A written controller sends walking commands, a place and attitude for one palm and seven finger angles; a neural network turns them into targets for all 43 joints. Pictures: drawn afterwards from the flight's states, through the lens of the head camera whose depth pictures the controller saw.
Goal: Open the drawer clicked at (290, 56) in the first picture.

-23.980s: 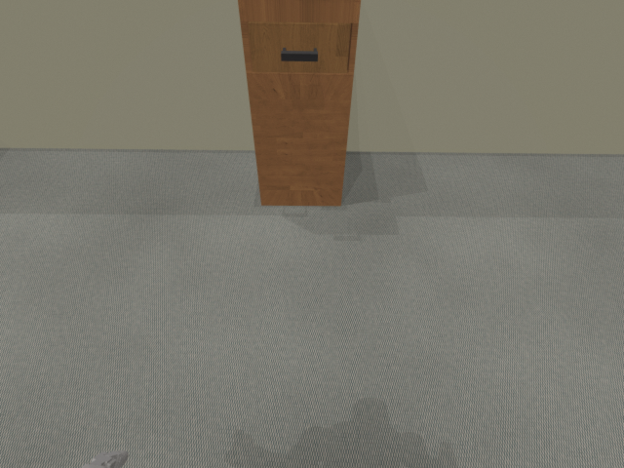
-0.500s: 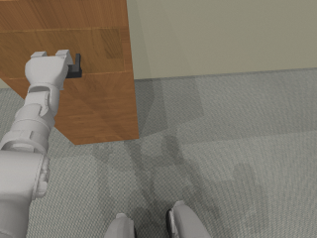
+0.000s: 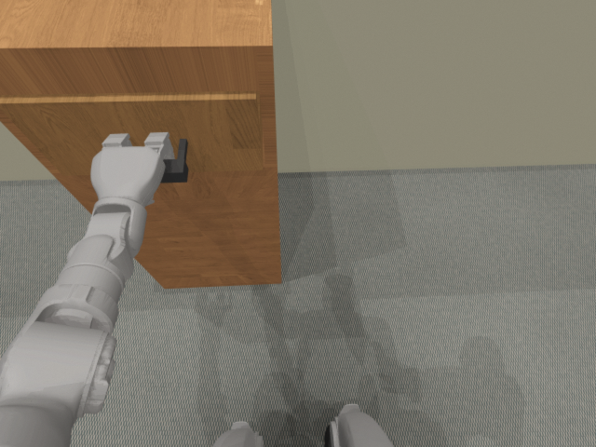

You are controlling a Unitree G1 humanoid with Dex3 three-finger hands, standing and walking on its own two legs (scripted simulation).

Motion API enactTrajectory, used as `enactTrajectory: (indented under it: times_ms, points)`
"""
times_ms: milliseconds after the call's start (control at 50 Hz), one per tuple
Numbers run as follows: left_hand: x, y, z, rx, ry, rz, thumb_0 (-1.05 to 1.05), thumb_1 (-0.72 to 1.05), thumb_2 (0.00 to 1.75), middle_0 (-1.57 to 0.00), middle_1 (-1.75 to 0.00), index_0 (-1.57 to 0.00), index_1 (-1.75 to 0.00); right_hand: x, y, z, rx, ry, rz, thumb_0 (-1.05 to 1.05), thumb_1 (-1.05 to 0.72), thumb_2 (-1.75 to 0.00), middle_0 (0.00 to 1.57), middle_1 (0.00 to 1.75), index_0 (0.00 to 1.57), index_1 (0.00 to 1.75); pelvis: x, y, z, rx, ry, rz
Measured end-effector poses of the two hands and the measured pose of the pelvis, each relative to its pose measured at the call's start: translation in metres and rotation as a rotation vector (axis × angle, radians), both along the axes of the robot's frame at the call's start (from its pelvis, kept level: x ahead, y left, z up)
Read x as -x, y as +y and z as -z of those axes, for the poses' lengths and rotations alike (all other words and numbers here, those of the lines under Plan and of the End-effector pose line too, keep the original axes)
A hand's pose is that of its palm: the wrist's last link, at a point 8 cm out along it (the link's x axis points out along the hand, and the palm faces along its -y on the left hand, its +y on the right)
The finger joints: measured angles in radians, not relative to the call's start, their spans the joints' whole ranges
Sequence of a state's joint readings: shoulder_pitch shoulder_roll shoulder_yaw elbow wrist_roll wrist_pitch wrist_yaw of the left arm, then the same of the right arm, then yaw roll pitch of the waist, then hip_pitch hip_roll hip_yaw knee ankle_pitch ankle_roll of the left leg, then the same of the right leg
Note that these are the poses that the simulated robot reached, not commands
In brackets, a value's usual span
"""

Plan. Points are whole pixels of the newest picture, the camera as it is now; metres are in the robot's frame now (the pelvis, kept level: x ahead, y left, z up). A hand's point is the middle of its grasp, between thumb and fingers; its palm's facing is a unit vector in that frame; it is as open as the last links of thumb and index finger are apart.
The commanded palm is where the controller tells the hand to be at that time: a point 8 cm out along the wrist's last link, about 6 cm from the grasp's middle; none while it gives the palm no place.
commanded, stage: pull the drawer open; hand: left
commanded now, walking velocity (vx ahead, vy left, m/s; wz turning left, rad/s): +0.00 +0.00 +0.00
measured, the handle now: (145, 159) +0.52 +0.21 +0.02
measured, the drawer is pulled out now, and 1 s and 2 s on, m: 0.01 0.13 0.30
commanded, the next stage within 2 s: open the thumb to release the handle in 1.90 s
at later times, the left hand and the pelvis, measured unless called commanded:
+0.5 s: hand (142, 199) +0.46 +0.21 -0.01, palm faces -0.06 -0.03 -1.00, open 5.6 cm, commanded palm +0.42 +0.21 +0.05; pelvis -0.02 +0.00 +0.00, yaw -2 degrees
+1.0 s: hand (131, 267) +0.36 +0.21 -0.01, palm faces -0.01 -0.03 -1.00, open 5.6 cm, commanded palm +0.31 +0.21 +0.05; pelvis -0.01 +0.00 +0.02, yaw -1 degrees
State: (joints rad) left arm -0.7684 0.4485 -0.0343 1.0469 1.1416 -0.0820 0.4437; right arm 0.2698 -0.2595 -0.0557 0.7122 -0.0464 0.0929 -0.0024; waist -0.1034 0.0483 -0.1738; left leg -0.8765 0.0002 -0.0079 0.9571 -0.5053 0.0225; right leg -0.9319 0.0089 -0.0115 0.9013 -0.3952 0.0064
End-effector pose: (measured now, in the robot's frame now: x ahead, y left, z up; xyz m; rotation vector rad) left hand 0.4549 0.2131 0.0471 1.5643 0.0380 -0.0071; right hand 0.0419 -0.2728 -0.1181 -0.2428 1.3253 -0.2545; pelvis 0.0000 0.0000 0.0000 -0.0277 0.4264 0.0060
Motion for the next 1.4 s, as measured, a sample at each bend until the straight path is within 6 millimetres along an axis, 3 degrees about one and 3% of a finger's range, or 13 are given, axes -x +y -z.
enactTrajectory:
  times_ms: [120, 260, 400, 500, 620, 860, 980, 1120, 1400]
  points:
    - [-0.009, 0.0, -0.001, -0.006, 0.025, -0.03, -0.01, 0.71, 0.85, -0.41, -1.35, -0.41, -1.35, 0.01, -0.002, 0.001, 0.005, 0.0, 0.01, 0.0, -0.9, -0.9, 0.2, 0.3, 0.2, 0.3, 0.006, -0.001, 0.002, 0.0, 0.006, -0.001]
    - [-0.012, 0.0, -0.001, 0.002, 0.046, -0.034, -0.01, 0.71, 0.85, -0.4, -1.35, -0.41, -1.35, 0.051, -0.001, 0.001, 0.007, 0.073, 0.047, 0.0, -0.9, -0.9, 0.2, 0.3, 0.2, 0.3, 0.014, -0.003, 0.004, -0.001, 0.009, 0.007]
    - [-0.002, 0.0, -0.002, 0.02, 0.042, -0.023, 0.0, 0.71, 0.82, -0.39, -1.35, -0.41, -1.35, 0.087, 0.002, -0.002, -0.002, 0.136, 0.097, 0.0, -0.9, -0.9, 0.2, 0.3, 0.2, 0.3, 0.016, -0.002, 0.002, -0.003, 0.0, 0.027]
    - [0.012, 0.001, -0.001, 0.022, 0.029, -0.01, 0.0, 0.71, 0.82, -0.4, -1.35, -0.41, -1.35, 0.091, 0.004, -0.003, -0.015, 0.141, 0.105, 0.0, -0.9, -0.9, 0.2, 0.3, 0.2, 0.3, 0.016, 0.0, 0.0, -0.004, -0.013, 0.032]
    - [0.035, 0.001, -0.001, 0.024, 0.012, -0.002, 0.01, 0.71, 0.82, -0.41, -1.35, -0.41, -1.35, 0.066, 0.006, -0.002, -0.03, 0.074, 0.091, 0.0, -0.9, -0.9, 0.2, 0.3, 0.2, 0.3, 0.014, 0.002, -0.005, -0.006, -0.038, 0.036]
    - [0.085, 0.0, 0.0, 0.024, -0.006, 0.0, 0.01, 0.7, 0.84, -0.41, -1.35, -0.41, -1.35, -0.028, 0.011, -0.011, -0.053, -0.155, -0.009, 0.0, -0.9, -0.9, 0.2, 0.3, 0.2, 0.3, 0.009, 0.002, -0.014, -0.011, -0.1, 0.024]
    - [0.114, -0.001, 0.0, 0.027, -0.012, -0.014, 0.0, 0.7, 0.84, -0.41, -1.35, -0.41, -1.35, -0.064, 0.015, -0.02, -0.068, -0.245, -0.05, 0.0, -0.9, -0.9, 0.2, 0.3, 0.2, 0.3, 0.006, 0.0, -0.018, -0.013, -0.127, 0.019]
    - [0.149, -0.002, 0.0, 0.031, -0.016, -0.044, -0.01, 0.69, 0.85, -0.41, -1.35, -0.41, -1.35, -0.089, 0.018, -0.028, -0.081, -0.304, -0.089, 0.0, -0.9, -0.9, 0.2, 0.3, 0.2, 0.3, 0.003, -0.004, -0.021, -0.016, -0.157, 0.015]
    - [0.216, -0.004, -0.001, 0.036, 0.0, -0.073, 0.01, 0.69, 0.84, -0.38, -1.36, -0.41, -1.35, -0.117, 0.019, -0.035, -0.094, -0.395, -0.155, 0.01, -0.9, -0.9, 0.2, 0.3, 0.2, 0.3, 0.003, -0.014, -0.021, -0.027, -0.204, 0.015]
